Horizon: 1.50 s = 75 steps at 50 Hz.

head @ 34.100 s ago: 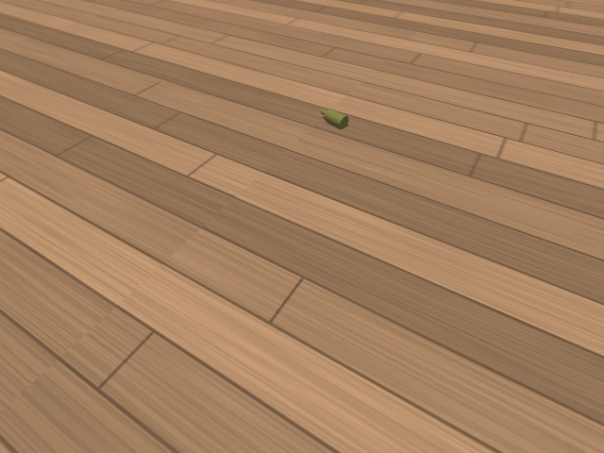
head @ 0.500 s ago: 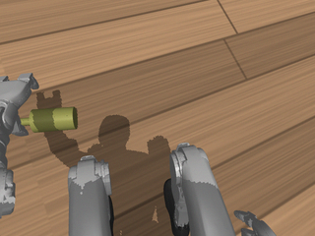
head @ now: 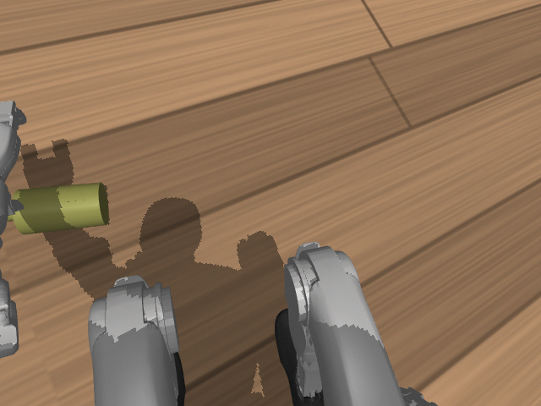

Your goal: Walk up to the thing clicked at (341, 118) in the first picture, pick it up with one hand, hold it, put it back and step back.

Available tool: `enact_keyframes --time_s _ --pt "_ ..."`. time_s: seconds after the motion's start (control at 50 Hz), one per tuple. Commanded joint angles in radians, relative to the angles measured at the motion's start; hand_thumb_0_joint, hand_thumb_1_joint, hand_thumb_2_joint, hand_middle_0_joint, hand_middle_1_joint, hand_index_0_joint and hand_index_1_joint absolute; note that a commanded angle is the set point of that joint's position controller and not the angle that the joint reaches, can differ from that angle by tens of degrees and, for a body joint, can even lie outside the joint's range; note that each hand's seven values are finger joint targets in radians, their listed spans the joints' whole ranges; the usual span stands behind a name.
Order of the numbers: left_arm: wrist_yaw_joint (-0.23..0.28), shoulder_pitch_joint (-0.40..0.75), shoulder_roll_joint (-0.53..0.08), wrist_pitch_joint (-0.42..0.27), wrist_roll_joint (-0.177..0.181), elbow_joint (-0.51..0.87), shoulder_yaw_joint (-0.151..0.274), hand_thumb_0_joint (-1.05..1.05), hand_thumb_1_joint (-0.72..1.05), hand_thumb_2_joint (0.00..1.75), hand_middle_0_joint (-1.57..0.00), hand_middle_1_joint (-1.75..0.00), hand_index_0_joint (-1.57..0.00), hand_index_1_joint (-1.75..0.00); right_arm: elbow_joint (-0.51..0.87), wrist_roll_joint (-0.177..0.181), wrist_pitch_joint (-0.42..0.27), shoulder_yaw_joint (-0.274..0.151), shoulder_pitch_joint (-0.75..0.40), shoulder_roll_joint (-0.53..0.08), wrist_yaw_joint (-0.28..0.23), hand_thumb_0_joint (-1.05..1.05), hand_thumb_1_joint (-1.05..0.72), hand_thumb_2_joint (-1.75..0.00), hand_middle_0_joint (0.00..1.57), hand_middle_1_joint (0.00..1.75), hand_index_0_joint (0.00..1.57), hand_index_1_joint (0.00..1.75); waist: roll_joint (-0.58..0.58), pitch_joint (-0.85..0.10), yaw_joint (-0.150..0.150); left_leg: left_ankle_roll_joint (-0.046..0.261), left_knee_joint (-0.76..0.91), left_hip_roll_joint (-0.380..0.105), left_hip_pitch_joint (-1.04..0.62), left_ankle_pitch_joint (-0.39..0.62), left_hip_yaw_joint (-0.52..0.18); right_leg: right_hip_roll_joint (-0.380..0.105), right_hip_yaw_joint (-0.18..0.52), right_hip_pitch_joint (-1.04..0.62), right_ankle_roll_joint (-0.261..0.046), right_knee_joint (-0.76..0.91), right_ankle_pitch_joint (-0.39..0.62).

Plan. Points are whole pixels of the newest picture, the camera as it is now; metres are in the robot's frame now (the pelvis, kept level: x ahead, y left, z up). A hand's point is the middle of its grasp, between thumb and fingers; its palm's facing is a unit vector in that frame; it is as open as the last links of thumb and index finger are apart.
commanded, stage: home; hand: left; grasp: from above
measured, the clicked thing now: (47, 209) +0.47 +0.32 -0.29
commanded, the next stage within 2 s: none
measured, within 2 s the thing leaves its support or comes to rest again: neither
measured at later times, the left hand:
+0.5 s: hand out of the picture +0.31 +0.27 +0.08, palm faces -0.17 -0.72 -0.67, open 7.7 cm
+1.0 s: hand out of the picture +0.23 +0.21 +0.29, palm faces +0.19 -0.96 -0.22, open 7.4 cm
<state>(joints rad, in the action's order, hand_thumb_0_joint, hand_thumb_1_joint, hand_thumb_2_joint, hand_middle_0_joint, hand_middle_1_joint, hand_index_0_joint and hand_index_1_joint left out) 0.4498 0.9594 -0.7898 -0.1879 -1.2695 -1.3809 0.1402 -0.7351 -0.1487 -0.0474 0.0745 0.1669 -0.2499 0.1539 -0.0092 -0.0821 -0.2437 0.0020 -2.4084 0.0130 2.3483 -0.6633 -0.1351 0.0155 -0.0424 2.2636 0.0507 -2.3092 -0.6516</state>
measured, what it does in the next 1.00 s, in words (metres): rises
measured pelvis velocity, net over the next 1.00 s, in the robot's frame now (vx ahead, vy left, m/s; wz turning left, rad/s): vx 0.06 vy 0.00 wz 0.14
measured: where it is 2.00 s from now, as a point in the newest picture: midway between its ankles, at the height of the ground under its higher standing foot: (239, 402)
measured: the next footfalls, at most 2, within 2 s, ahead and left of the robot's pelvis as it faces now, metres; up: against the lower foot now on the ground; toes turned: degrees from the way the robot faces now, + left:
none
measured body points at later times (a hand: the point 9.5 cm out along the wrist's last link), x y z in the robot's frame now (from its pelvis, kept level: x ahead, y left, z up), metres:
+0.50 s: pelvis +0.01 -0.01 +0.18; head +0.16 +0.05 +0.60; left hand +0.31 +0.30 +0.12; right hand +0.22 -0.26 +0.08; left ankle +0.08 +0.12 -0.29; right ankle +0.11 -0.14 -0.29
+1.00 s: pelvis +0.06 +0.00 +0.35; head +0.10 +0.02 +0.80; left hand +0.22 +0.26 +0.31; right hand +0.24 -0.22 +0.28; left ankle +0.08 +0.12 -0.29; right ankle +0.11 -0.14 -0.29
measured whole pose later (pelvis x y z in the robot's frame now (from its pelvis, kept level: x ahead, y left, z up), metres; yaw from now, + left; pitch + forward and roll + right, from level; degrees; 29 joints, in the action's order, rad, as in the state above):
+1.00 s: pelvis +0.06 +0.00 +0.35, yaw +8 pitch +15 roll -4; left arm 0.07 -0.37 -0.24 0.45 0.06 0.04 0.05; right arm -0.53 0.04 -0.15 0.06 0.29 -0.21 -0.15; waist -0.04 -0.19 -0.07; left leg -0.01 -1.19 -0.03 0.93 -0.52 -0.08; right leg 0.00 -0.05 0.87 0.03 -1.11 -0.50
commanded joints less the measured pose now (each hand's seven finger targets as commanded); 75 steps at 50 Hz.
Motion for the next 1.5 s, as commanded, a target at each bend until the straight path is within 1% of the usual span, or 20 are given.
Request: enact_keyframes --time_s 0.0,0.04,0.1,0.16,0.22,0.26,0.3,0.36,0.42,0.46,0.52,0.54,0.62,0.86,0.92,0.94,1.12,1.24,1.38,1.48 --pt "-0.066 0.176 -0.244 0.096 0.147 0.231 0.032 0.00 -0.04 0.79 -0.21 -0.50 -0.19 -0.52 0.028 0.045 -0.004 -0.133 0.231 -0.289 -0.010 0.00 -0.89 -0.90 0.20 0.30 0.20 0.30 -0.357 -0.830 0.093 0.020 0.407 0.007 -0.712 0.156 0.094 0.022 -0.096 -0.431 -0.092 0.305 0.186" --pt "-0.141 0.090 -0.190 0.127 0.243 0.349 0.016 0.00 0.12 0.81 -0.21 -0.46 -0.19 -0.47 0.054 0.070 0.006 -0.145 0.231 -0.274 -0.008 0.00 -0.89 -0.90 0.20 0.30 0.20 0.30 -0.291 -0.856 0.105 0.027 0.437 0.005 -0.729 0.194 0.092 0.024 -0.086 -0.524 -0.084 0.349 0.220" --pt "-0.264 -0.118 -0.066 0.171 0.391 0.498 -0.026 0.00 0.36 0.85 -0.21 -0.41 -0.20 -0.42 0.095 0.106 0.023 -0.153 0.209 -0.263 -0.021 0.00 -0.90 -0.90 0.20 0.30 0.20 0.30 -0.175 -0.773 0.095 0.036 0.505 0.002 -0.707 0.195 0.075 0.029 -0.078 -0.595 -0.074 0.422 0.239" --pt "-0.364 -0.228 -0.044 0.194 0.536 0.723 -0.009 0.00 0.60 0.85 -0.20 -0.32 -0.19 -0.32 0.124 0.121 0.032 -0.159 0.183 -0.258 -0.047 0.00 -0.90 -0.90 0.20 0.30 0.20 0.30 -0.110 -0.733 0.115 0.037 0.544 -0.008 -0.737 0.237 0.068 0.030 -0.060 -0.662 -0.075 0.488 0.275" --pt "-0.419 -0.331 0.007 0.187 0.645 0.945 -0.006 0.00 0.84 0.90 -0.20 -0.30 -0.20 -0.30 0.160 0.131 0.026 -0.157 0.151 -0.235 -0.071 0.00 -0.90 -0.90 0.20 0.30 0.20 0.30 -0.129 -0.716 0.138 0.028 0.606 -0.011 -0.811 0.260 0.060 0.018 -0.042 -0.711 -0.083 0.543 0.276" --pt "-0.421 -0.385 0.008 0.182 0.700 1.034 0.031 0.00 0.90 0.90 -0.20 -0.30 -0.20 -0.30 0.182 0.140 0.022 -0.161 0.125 -0.215 -0.083 0.00 -0.90 -0.90 0.20 0.30 0.20 0.30 -0.148 -0.722 0.163 0.023 0.659 -0.020 -0.886 0.254 0.053 0.014 -0.030 -0.733 -0.085 0.577 0.258" --pt "-0.411 -0.404 0.021 0.180 0.730 1.092 0.048 0.00 0.90 0.90 -0.20 -0.30 -0.20 -0.30 0.197 0.146 0.018 -0.164 0.098 -0.202 -0.096 0.00 -0.90 -0.90 0.20 0.30 0.20 0.30 -0.161 -0.720 0.172 0.023 0.701 -0.024 -0.925 0.212 0.057 0.009 -0.018 -0.752 -0.085 0.617 0.227" --pt "-0.389 -0.524 0.102 0.205 0.760 1.097 0.033 0.00 0.90 0.90 -0.20 -0.30 -0.20 -0.30 0.212 0.156 0.010 -0.157 0.061 -0.185 -0.111 0.00 -0.90 -0.90 0.20 0.30 0.20 0.30 -0.188 -0.634 0.180 0.017 0.807 -0.027 -0.972 0.126 0.048 0.003 -0.014 -0.773 -0.085 0.676 0.161" --pt "-0.386 -0.586 0.159 0.256 0.825 1.193 0.007 0.00 0.90 0.90 -0.20 -0.30 -0.20 -0.30 0.244 0.166 -0.007 -0.164 0.024 -0.192 -0.130 0.00 -0.90 -0.90 0.20 0.30 0.20 0.30 -0.216 -0.624 0.181 0.011 0.911 -0.036 -1.077 0.036 0.024 0.002 -0.020 -0.819 -0.080 0.743 0.110" --pt "-0.395 -0.679 0.227 0.299 0.894 1.224 -0.033 0.00 0.90 0.90 -0.20 -0.30 -0.20 -0.30 0.257 0.171 -0.023 -0.160 -0.002 -0.186 -0.143 0.00 -0.90 -0.90 0.20 0.30 0.20 0.30 -0.165 -0.569 0.168 0.016 0.959 -0.034 -1.098 -0.012 0.021 0.006 -0.021 -0.860 -0.075 0.808 0.076" --pt "-0.396 -0.785 0.246 0.361 1.004 1.285 -0.035 0.00 0.90 0.90 -0.20 -0.30 -0.20 -0.30 0.285 0.177 -0.044 -0.145 -0.036 -0.169 -0.167 0.00 -0.90 -0.90 0.20 0.30 0.20 0.30 -0.094 -0.489 0.161 0.026 1.021 -0.023 -1.111 -0.084 0.033 0.009 0.001 -0.965 -0.069 0.934 -0.003" --pt "-0.397 -0.784 0.262 0.375 1.033 1.340 -0.051 0.00 0.90 0.90 -0.20 -0.30 -0.20 -0.30 0.293 0.179 -0.052 -0.143 -0.042 -0.165 -0.175 0.00 -0.90 -0.90 0.20 0.30 0.20 0.30 -0.106 -0.497 0.154 0.026 1.041 -0.022 -1.146 -0.079 0.041 0.007 0.008 -0.994 -0.069 0.962 -0.002" --pt "-0.380 -0.881 0.271 0.428 1.131 1.407 -0.027 0.00 0.90 0.90 -0.20 -0.30 -0.20 -0.30 0.310 0.185 -0.082 -0.125 -0.044 -0.138 -0.208 0.00 -0.90 -0.90 0.20 0.30 0.20 0.30 -0.097 -0.456 0.152 0.025 1.107 -0.017 -1.225 -0.024 0.053 0.005 0.025 -1.109 -0.066 1.051 0.032" --pt "-0.362 -1.222 0.430 0.575 1.304 1.554 -0.028 0.00 0.90 0.90 -0.20 -0.30 -0.20 -0.30 0.341 0.189 -0.151 -0.077 0.047 -0.089 -0.305 0.00 -0.90 -0.90 0.20 0.30 0.20 0.30 -0.098 -0.319 0.173 0.003 1.398 -0.023 -1.551 0.228 0.034 0.006 0.002 -1.439 -0.065 1.311 0.247" --pt "-0.368 -1.307 0.441 0.604 1.331 1.621 -0.017 0.00 0.90 0.90 -0.20 -0.30 -0.20 -0.30 0.359 0.186 -0.165 -0.077 0.068 -0.083 -0.324 0.00 -0.90 -0.90 0.20 0.30 0.20 0.30 -0.097 -0.300 0.187 0.001 1.443 -0.021 -1.623 0.315 0.052 0.010 -0.007 -1.523 -0.060 1.374 0.320" --pt "-0.372 -1.331 0.461 0.611 1.339 1.634 -0.031 0.00 0.90 0.90 -0.20 -0.30 -0.20 -0.30 0.363 0.185 -0.170 -0.073 0.074 -0.079 -0.330 0.00 -0.90 -0.90 0.20 0.30 0.20 0.30 -0.090 -0.279 0.181 -0.001 1.464 -0.022 -1.640 0.330 0.050 0.010 -0.012 -1.541 -0.060 1.390 0.332" --pt "-0.403 -1.468 0.482 0.620 1.333 1.720 -0.047 0.00 0.90 0.90 -0.20 -0.30 -0.20 -0.30 0.379 0.169 -0.217 -0.085 0.089 -0.071 -0.356 0.00 -0.90 -0.90 0.20 0.30 0.20 0.30 -0.037 -0.182 0.186 0.010 1.541 -0.013 -1.718 0.392 0.074 0.016 -0.023 -1.635 -0.056 1.506 0.371" --pt "-0.426 -1.433 0.475 0.610 1.323 1.701 -0.052 0.00 0.90 0.90 -0.20 -0.30 -0.20 -0.30 0.374 0.162 -0.245 -0.090 0.072 -0.085 -0.355 0.00 -0.90 -0.90 0.20 0.30 0.20 0.30 -0.027 -0.107 0.187 0.012 1.575 -0.012 -1.717 0.319 0.078 0.012 -0.032 -1.614 -0.051 1.529 0.299" --pt "-0.433 -1.423 0.467 0.593 1.317 1.719 -0.044 0.00 0.90 0.90 -0.20 -0.30 -0.20 -0.30 0.366 0.155 -0.264 -0.094 0.064 -0.091 -0.348 0.00 -0.90 -0.90 0.20 0.30 0.20 0.30 -0.071 -0.144 0.199 0.003 1.581 -0.015 -1.757 0.351 0.076 0.012 -0.033 -1.634 -0.053 1.509 0.326" --pt "-0.430 -1.449 0.470 0.589 1.315 1.711 -0.047 0.00 0.90 0.90 -0.20 -0.30 -0.20 -0.30 0.357 0.153 -0.261 -0.094 0.070 -0.093 -0.347 0.00 -0.90 -0.90 0.20 0.30 0.20 0.30 -0.074 -0.198 0.200 -0.002 1.558 -0.017 -1.790 0.477 0.078 0.012 -0.031 -1.666 -0.058 1.487 0.425"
